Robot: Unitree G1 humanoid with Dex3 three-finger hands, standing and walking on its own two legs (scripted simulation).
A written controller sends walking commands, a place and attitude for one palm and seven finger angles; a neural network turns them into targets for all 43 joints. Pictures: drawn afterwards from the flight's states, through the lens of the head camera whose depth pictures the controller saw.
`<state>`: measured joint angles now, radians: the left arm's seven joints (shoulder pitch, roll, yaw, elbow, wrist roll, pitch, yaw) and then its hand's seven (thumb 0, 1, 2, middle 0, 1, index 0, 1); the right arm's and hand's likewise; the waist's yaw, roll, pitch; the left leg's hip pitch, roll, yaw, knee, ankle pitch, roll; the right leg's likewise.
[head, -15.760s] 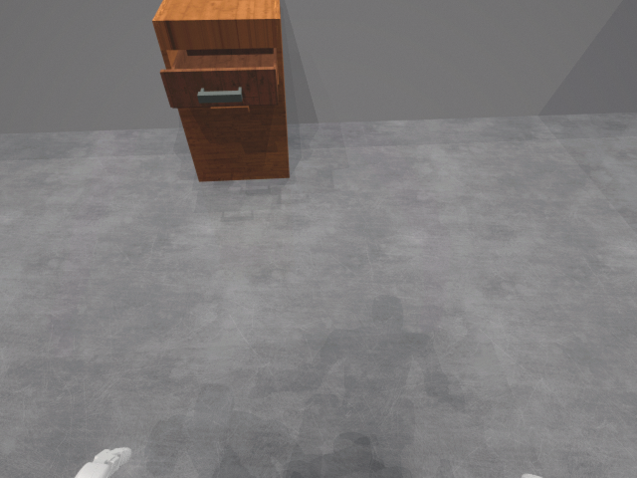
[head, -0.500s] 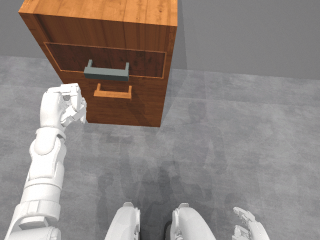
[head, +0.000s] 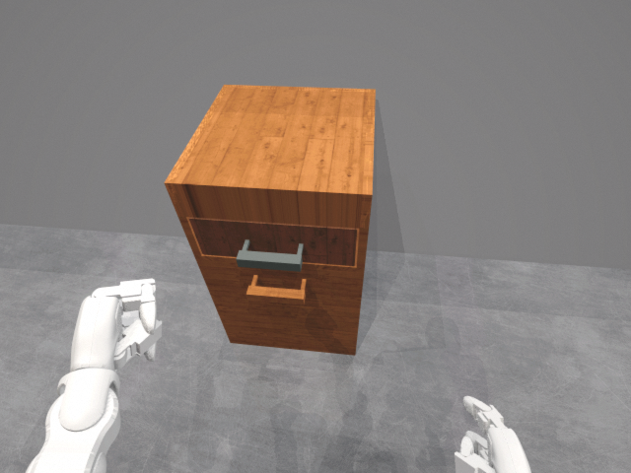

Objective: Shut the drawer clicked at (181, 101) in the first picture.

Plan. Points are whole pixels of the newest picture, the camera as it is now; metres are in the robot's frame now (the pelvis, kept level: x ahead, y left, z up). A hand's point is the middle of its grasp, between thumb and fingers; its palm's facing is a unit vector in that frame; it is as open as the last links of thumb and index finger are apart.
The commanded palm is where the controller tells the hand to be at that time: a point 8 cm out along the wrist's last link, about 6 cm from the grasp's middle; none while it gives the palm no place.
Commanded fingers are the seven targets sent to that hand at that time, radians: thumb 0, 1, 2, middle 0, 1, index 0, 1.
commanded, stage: draw the hand back to the body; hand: left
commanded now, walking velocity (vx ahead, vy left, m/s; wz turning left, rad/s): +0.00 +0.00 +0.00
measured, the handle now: (271, 253) +0.62 +0.16 -0.20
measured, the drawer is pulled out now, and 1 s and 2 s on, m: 0.00 0.00 0.00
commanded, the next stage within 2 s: step back with the hand held close in 0.48 s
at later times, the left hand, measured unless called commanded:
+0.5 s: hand (59, 374) +0.17 +0.23 +0.17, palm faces +0.43 -0.82 -0.38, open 3.2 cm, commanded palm +0.12 +0.27 +0.19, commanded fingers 0.00 0.90 0.90 -1.40 -1.60 -1.40 -1.60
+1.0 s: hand (62, 387) +0.16 +0.23 +0.16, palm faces +0.28 -0.81 -0.51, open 3.2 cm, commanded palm +0.10 +0.27 +0.19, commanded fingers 0.00 0.90 0.90 -1.40 -1.60 -1.40 -1.60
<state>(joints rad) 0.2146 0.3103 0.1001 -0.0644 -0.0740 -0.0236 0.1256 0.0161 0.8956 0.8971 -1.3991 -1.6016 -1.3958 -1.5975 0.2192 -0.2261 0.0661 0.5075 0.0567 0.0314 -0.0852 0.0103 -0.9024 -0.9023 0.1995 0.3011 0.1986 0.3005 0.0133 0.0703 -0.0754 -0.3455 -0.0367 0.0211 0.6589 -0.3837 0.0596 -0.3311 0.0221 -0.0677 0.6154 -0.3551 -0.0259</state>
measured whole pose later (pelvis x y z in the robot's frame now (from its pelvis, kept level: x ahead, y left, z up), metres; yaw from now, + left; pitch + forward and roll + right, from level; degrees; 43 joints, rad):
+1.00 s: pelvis -0.03 -0.01 +0.02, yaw +0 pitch +2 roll -1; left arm 0.67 0.39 0.33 -0.52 -0.06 -0.20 0.12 0.01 0.88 0.90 -1.41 -1.60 -1.40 -1.60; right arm 0.20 -0.25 -0.03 0.57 0.02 0.00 -0.08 0.01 -0.90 -0.90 0.20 0.30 0.20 0.30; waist -0.01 0.06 0.02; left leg -0.28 -0.04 0.03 0.48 -0.24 0.05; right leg -0.27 0.02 -0.06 0.46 -0.23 -0.03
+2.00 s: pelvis -0.15 -0.01 +0.01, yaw +4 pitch +4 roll +1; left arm 0.61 0.41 0.41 -0.58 -0.03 -0.30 0.16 0.01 0.88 0.90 -1.41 -1.60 -1.41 -1.60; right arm 0.19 -0.21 -0.04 0.60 0.01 -0.02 -0.07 0.01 -0.90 -0.90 0.20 0.30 0.20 0.30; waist -0.03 -0.07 -0.01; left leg -0.41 -0.02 -0.03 0.70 -0.36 0.01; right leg -0.44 0.02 0.03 0.50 -0.14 -0.02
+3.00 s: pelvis -0.27 -0.02 +0.01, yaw +3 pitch -1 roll +0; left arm 0.62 0.36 0.33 -0.55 0.00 -0.19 0.16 0.01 0.88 0.90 -1.41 -1.60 -1.41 -1.60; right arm 0.26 -0.17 0.03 0.63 0.00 -0.10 -0.07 0.01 -0.90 -0.90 0.20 0.30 0.20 0.30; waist -0.01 -0.04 -0.03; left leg -0.23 0.00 0.02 0.53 -0.29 0.02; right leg -0.32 0.03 0.00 0.53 -0.25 -0.01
